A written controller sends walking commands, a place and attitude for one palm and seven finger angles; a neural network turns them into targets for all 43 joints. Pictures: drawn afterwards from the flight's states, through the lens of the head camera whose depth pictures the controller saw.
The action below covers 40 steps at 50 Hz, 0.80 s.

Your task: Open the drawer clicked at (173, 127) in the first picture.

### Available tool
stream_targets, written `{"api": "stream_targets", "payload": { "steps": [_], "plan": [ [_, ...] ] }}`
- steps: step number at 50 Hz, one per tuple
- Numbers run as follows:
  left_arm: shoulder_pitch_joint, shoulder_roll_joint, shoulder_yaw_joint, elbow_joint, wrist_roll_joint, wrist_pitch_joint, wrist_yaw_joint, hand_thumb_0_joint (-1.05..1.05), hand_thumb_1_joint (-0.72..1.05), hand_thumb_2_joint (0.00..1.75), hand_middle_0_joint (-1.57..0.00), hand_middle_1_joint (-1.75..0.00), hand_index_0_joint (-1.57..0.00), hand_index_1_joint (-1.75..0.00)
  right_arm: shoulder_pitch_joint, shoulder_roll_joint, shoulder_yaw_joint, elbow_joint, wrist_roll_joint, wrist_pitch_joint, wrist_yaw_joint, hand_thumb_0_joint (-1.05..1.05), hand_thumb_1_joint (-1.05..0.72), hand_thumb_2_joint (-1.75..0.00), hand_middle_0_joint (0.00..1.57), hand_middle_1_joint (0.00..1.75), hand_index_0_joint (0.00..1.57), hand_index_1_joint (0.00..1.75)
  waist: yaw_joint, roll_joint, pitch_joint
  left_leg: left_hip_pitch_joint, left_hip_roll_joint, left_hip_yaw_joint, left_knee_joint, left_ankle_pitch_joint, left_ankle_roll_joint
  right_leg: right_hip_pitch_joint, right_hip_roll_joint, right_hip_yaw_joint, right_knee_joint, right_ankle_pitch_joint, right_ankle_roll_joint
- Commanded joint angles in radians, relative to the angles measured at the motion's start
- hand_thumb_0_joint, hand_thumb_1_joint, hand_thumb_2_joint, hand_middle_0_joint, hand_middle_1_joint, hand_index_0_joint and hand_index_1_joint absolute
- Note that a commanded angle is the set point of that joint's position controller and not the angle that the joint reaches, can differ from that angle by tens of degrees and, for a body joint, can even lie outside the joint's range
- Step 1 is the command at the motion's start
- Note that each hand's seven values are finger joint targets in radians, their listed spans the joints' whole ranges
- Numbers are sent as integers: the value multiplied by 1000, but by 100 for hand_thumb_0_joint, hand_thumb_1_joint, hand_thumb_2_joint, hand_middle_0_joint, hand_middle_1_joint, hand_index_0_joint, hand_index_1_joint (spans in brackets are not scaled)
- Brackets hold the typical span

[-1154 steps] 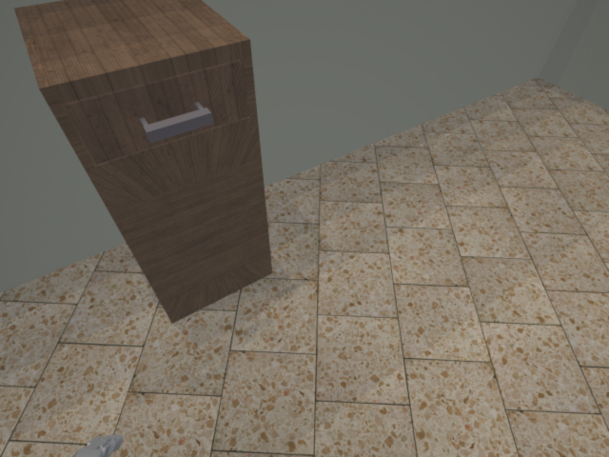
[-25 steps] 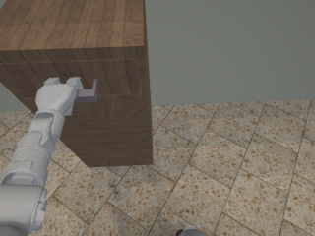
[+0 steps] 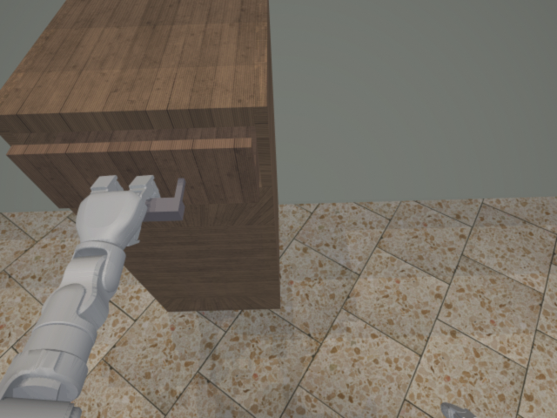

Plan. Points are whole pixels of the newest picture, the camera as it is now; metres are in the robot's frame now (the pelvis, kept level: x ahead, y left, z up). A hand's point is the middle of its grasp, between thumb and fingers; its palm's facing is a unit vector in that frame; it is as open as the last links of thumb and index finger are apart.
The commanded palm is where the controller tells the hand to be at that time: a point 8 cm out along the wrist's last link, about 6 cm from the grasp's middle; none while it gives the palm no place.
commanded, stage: pull the drawer open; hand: left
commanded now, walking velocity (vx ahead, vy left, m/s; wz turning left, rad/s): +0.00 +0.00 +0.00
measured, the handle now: (140, 197) +0.43 +0.24 +0.04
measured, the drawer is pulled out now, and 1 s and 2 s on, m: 0.04 0.18 0.28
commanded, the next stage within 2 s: none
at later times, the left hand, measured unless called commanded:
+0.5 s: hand (117, 281) +0.30 +0.25 +0.02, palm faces -0.02 -0.06 -1.00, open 5.8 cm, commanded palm +0.27 +0.26 +0.07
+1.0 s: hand (107, 322) +0.24 +0.24 +0.02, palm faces -0.02 -0.06 -1.00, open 5.8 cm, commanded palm +0.21 +0.25 +0.07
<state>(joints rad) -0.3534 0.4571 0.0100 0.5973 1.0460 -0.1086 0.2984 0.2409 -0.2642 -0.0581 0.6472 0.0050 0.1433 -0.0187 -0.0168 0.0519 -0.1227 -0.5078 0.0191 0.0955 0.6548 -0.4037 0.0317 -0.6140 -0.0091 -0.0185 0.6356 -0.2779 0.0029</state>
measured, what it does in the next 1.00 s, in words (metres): stands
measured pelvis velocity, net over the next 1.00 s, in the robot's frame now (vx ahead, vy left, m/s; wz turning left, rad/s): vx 0.00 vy -0.02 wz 0.01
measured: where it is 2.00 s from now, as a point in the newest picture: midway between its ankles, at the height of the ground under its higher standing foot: outside the picture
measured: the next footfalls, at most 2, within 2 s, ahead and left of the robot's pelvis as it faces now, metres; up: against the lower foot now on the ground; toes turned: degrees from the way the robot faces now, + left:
none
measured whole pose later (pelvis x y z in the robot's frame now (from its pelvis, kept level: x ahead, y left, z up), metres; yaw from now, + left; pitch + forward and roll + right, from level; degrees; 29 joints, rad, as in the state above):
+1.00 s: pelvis +0.00 -0.02 +0.00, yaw +0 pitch +8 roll +0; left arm 0.19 0.43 0.01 0.12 1.02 -0.09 0.31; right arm 0.14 -0.25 -0.04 0.64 -0.02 0.08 -0.04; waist 0.05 0.05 -0.07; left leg -0.37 0.02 0.09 0.61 -0.39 0.01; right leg -0.49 0.00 -0.02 0.64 -0.29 -0.02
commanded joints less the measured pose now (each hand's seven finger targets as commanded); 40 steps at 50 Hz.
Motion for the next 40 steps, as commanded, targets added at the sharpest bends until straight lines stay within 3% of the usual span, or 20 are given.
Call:
{"api": "stream_targets", "payload": {
  "steps": [1, 5, 6, 8, 11, 13, 25, 28, 30, 32, 34, 36, 37, 38, 40],
  "plan": [
    [-113, 268, 151, -239, -36, 42, 30, 0, 90, 90, -40, -135, -40, -135, 1, -138, -51, -117, 2, -31, -8, 0, -90, -90, 20, 30, 20, 30, 55, -30, -360, 123, -12, -55, -46, 632, -7, 359, 25, -8, 0, 455, -37],
    [-37, 213, 117, -319, -39, 57, 30, 0, 90, 90, -40, -135, -40, -135, -26, -127, -46, -131, -2, -41, -7, 0, -90, -90, 20, 30, 20, 30, 58, -6, -325, 161, -8, -60, -52, 657, -15, 342, 26, -18, -7, 453, -37],
    [0, 232, 145, -323, -46, 60, 30, 0, 90, 90, -40, -135, -40, -135, -36, -129, -43, -133, -3, -41, -8, 0, -90, -90, 20, 30, 20, 30, 65, -29, -319, 153, -8, -62, -55, 656, -14, 357, 25, -17, -9, 454, -38],
    [15, 218, 134, -351, -43, 63, 31, 0, 90, 90, -40, -135, -40, -135, -48, -123, -41, -137, -5, -44, -12, 0, -90, -90, 20, 30, 20, 30, 63, -34, -300, 151, -12, -58, -59, 625, -15, 358, 25, -17, -11, 456, -37],
    [75, 217, 142, -413, -44, 65, 31, 0, 90, 90, -40, -135, -40, -135, -71, -120, -37, -146, -8, -49, -13, 0, -90, -90, 20, 30, 20, 30, 75, -7, -308, 170, -13, -60, -62, 649, -19, 372, 23, -16, -11, 460, -40],
    [80, 211, 138, -425, -42, 68, 35, 0, 90, 90, -40, -135, -40, -135, -79, -116, -34, -142, -10, -53, -15, 0, -90, -90, 20, 30, 20, 30, 72, -14, -277, 171, -14, -58, -66, 621, -20, 362, 23, -17, -18, 449, -39],
    [215, 222, 175, -504, -47, 56, 44, 0, 90, 90, -40, -135, -40, -135, -144, -97, -22, -147, -19, -70, -31, 0, -90, -90, 20, 30, 20, 30, 99, -21, -252, 156, -33, -43, -86, 507, -19, 405, 19, 1, -32, 437, -42],
    [208, 205, 160, -506, -48, 51, 46, 0, 90, 90, -40, -135, -40, -135, -153, -96, -20, -145, -17, -76, -33, 0, -90, -90, 20, 30, 20, 30, 89, -34, -216, 144, -34, -45, -93, 458, -18, 384, 20, -4, -39, 384, -42],
    [252, 227, 186, -527, -48, 45, 49, 0, 90, 90, -40, -135, -40, -135, -159, -94, -20, -148, -19, -81, -34, 0, -90, -90, 20, 30, 20, 30, 107, -12, -245, 153, -35, -46, -93, 474, -19, 403, 20, 1, -34, 395, -45],
    [267, 218, 177, -547, -46, 46, 50, 0, 90, 90, -40, -135, -40, -135, -164, -94, -19, -150, -21, -83, -33, 0, -90, -90, 20, 30, 20, 30, 106, 4, -243, 162, -35, -47, -91, 488, -22, 399, 18, 2, -33, 403, -45],
    [301, 191, 164, -552, -52, 48, 52, 0, 90, 90, -40, -135, -40, -135, -168, -92, -21, -151, -20, -90, -31, 0, -90, -90, 20, 30, 20, 30, 103, -19, -227, 156, -34, -43, -91, 471, -20, 393, 18, 0, -37, 399, -43],
    [302, 211, 185, -567, -53, 44, 55, 0, 90, 90, -40, -135, -40, -135, -173, -97, -21, -150, -21, -92, -33, 0, -90, -90, 20, 30, 20, 30, 103, -37, -235, 153, -34, -47, -92, 468, -20, 401, 19, 4, -35, 391, -43],
    [332, 206, 182, -585, -51, 43, 57, 0, 90, 90, -40, -135, -40, -135, -177, -93, -20, -157, -22, -95, -32, 0, -90, -90, 20, 30, 20, 30, 113, -6, -237, 156, -34, -48, -95, 464, -22, 399, 16, 3, -33, 380, -44],
    [330, 180, 157, -593, -53, 43, 58, 0, 90, 90, -40, -135, -40, -135, -179, -91, -20, -156, -21, -99, -30, 0, -90, -90, 20, 30, 20, 30, 102, -8, -221, 161, -33, -47, -93, 460, -21, 384, 18, -1, -34, 379, -44],
    [377, 199, 187, -591, -55, 44, 61, 0, 90, 90, -40, -135, -40, -135, -182, -93, -21, -153, -22, -103, -30, 0, -90, -90, 20, 30, 20, 30, 110, -44, -220, 149, -34, -44, -89, 455, -19, 398, 16, 8, -36, 399, -41]
  ]
}}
